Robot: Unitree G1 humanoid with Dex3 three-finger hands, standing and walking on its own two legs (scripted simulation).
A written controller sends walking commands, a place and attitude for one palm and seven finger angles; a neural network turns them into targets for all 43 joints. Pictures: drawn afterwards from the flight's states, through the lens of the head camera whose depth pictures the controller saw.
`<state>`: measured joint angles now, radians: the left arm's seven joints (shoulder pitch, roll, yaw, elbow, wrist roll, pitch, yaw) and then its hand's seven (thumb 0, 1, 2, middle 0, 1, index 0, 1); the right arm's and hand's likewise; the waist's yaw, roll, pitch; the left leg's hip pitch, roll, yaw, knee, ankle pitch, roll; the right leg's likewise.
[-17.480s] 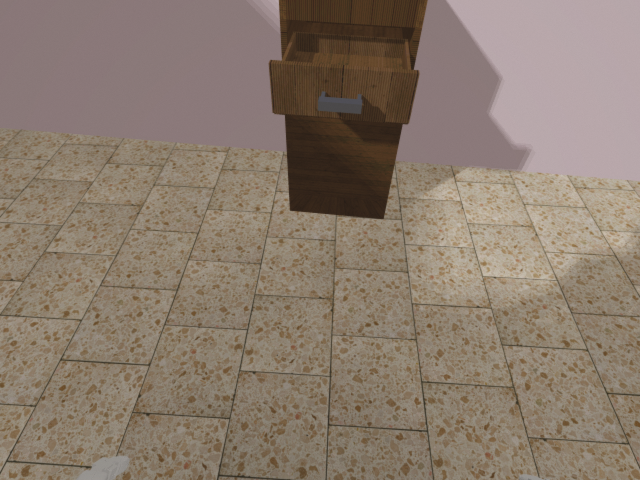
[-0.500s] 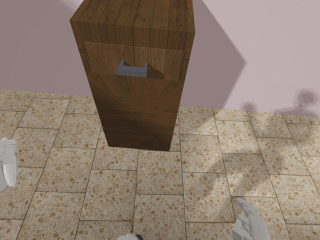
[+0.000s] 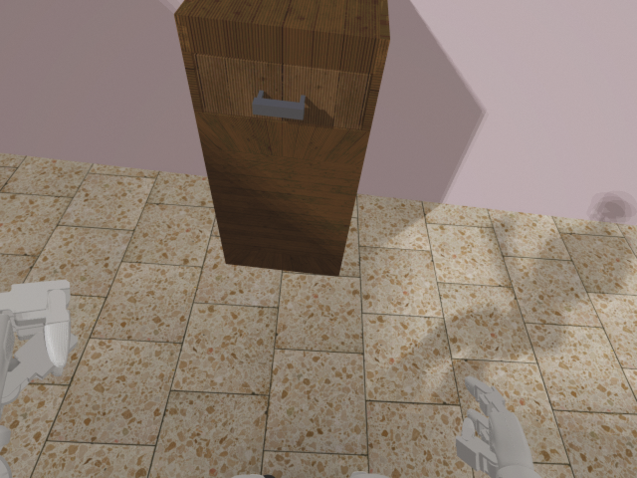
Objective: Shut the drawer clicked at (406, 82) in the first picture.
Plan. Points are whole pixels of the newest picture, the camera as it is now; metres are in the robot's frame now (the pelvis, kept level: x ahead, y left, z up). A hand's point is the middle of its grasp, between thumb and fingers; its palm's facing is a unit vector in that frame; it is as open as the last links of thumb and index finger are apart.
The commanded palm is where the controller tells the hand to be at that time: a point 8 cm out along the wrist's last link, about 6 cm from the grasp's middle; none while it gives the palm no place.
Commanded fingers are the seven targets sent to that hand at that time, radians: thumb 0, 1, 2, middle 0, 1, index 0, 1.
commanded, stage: stop stepping back and stand still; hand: left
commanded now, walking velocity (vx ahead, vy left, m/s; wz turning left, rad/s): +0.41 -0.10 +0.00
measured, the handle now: (280, 102) +0.85 +0.14 -0.03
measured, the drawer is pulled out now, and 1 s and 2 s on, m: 0.00 0.00 0.00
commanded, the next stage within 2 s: let the arm hang, fingers relaxed in 0.68 s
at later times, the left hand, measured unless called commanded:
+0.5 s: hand (4, 442) +0.12 +0.24 +0.16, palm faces +0.39 -0.81 -0.43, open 3.3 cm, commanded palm +0.06 +0.27 +0.18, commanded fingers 0.00 0.90 0.90 -1.40 -1.60 -1.40 -1.60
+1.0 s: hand out of the picture +0.05 +0.21 -0.13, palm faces +0.08 -0.96 -0.27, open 3.1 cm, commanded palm none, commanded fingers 0.00 0.90 0.90 -0.92 -1.08 -0.92 -1.08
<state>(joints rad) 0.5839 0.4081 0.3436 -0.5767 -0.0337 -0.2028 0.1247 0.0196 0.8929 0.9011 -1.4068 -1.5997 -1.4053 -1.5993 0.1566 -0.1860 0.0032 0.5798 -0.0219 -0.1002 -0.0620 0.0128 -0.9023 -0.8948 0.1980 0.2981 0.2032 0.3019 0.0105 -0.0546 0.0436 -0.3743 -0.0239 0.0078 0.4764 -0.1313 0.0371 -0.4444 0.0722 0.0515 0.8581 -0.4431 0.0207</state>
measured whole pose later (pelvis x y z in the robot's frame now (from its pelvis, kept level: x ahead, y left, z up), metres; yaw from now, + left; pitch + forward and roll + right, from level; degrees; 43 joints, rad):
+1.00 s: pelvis -0.08 +0.00 -0.02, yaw +4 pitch -1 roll +2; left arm 0.28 0.23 0.04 0.53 0.03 0.05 0.01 0.01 0.91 0.90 -1.23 -1.44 -1.23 -1.43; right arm 0.19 -0.22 0.02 0.77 -0.03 -0.02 0.00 0.01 -0.90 -0.89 0.20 0.30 0.21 0.30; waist -0.02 -0.04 0.04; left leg -0.37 -0.03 0.03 0.65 -0.26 0.01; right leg -0.36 -0.01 0.05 0.69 -0.30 0.00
